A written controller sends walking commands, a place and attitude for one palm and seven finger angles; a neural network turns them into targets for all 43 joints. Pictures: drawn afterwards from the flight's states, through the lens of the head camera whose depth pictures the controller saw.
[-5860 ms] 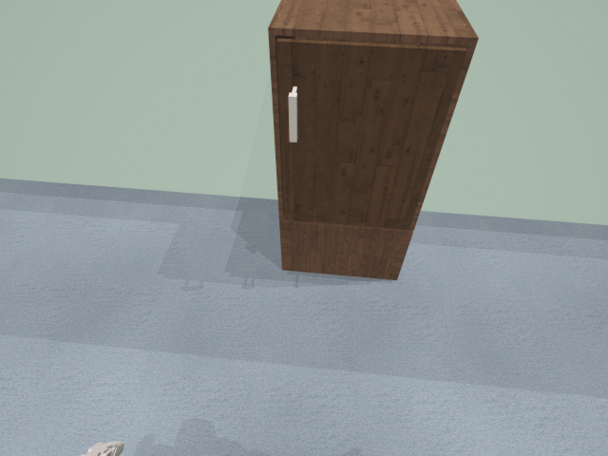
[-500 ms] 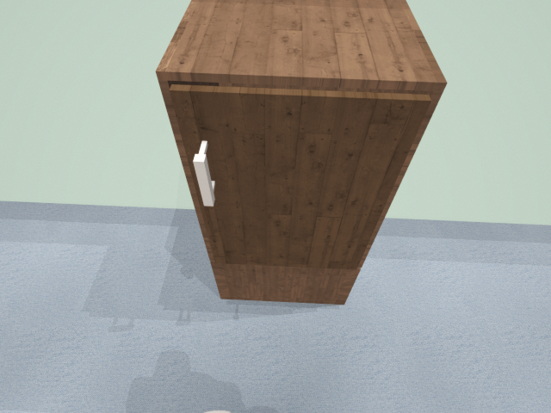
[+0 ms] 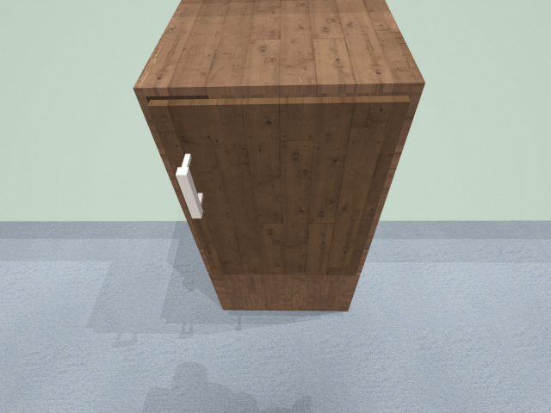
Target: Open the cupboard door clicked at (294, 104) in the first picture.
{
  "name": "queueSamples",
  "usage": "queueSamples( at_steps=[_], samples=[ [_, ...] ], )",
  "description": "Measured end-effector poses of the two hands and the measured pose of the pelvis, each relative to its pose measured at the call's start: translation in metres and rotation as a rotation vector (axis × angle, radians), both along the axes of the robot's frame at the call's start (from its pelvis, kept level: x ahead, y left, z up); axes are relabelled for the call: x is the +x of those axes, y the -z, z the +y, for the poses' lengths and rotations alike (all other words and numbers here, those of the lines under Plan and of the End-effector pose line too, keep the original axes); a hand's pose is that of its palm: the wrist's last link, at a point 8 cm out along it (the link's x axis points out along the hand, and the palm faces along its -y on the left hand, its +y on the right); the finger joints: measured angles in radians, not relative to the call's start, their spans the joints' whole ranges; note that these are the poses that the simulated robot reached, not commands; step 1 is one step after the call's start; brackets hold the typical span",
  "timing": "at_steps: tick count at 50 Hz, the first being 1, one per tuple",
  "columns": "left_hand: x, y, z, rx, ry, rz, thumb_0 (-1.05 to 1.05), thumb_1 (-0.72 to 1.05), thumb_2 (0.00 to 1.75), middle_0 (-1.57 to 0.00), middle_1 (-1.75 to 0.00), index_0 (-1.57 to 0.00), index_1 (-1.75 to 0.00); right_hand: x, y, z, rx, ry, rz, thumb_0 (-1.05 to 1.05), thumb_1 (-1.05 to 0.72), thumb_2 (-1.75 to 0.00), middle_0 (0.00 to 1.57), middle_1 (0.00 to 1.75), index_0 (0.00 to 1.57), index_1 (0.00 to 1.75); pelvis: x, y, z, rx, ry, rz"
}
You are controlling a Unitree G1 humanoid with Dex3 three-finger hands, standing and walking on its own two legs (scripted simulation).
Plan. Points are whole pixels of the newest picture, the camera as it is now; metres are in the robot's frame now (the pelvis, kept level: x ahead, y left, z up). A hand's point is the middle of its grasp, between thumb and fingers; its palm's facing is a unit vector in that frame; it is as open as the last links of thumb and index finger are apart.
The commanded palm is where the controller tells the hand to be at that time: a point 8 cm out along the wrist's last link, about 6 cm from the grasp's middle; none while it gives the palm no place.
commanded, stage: come to a stop and stand still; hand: left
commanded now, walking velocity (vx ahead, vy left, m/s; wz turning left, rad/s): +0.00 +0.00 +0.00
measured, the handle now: (192, 187) +0.51 +0.21 -0.01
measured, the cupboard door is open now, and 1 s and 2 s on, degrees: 0 0 0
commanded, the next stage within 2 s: look again from close up in 0.42 s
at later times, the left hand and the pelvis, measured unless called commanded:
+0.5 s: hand out of the picture +0.07 +0.18 -0.16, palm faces -0.02 -0.98 -0.20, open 7.4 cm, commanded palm none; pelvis +0.02 -0.01 +0.01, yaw +0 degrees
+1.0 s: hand out of the picture +0.05 +0.20 -0.17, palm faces +0.02 -0.98 -0.21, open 7.4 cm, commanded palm none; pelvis +0.04 +0.01 +0.01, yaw +0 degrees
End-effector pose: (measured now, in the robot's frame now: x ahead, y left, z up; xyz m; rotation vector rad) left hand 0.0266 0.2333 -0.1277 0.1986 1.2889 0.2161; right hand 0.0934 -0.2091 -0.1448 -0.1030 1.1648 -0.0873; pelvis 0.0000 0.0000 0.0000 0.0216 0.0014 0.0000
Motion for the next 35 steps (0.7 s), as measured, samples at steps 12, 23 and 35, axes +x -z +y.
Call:
queueSamples(
  at_steps=[12,23,35],
  samples=[
    [0.036,-0.005,-0.008,-0.019,0.083,-0.117,0.01,0.9,0.9,-0.2,-0.3,-0.2,-0.29,-0.062,-0.009,-0.042,-0.078,0.036,0.091,0.0,-0.91,-0.9,0.2,0.29,0.2,0.3,0.001,-0.002,-0.009,-0.012,-0.007,-0.02],
    [0.04,0.001,-0.009,-0.06,0.085,-0.057,0.01,0.9,0.9,-0.2,-0.3,-0.2,-0.29,-0.088,-0.015,-0.028,-0.073,0.031,0.218,0.01,-0.91,-0.9,0.2,0.29,0.2,0.3,0.012,-0.008,-0.007,-0.021,-0.006,-0.001],
    [0.025,0.006,0.0,-0.067,0.032,0.021,0.01,0.9,0.9,-0.2,-0.3,-0.2,-0.29,-0.036,-0.017,-0.018,-0.088,-0.002,0.15,0.01,-0.92,-0.9,0.2,0.3,0.2,0.3,0.03,-0.01,0.002,-0.022,-0.009,-0.004]
  ],
)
